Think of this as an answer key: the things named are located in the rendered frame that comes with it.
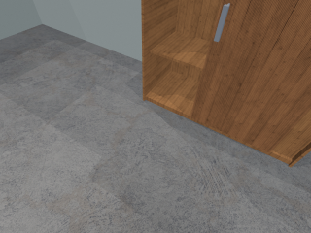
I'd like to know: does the handle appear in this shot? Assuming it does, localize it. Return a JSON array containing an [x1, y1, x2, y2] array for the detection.
[[214, 3, 230, 42]]

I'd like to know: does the wardrobe door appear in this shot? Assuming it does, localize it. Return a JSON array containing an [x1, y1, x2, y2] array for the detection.
[[273, 109, 311, 158], [190, 0, 311, 152]]

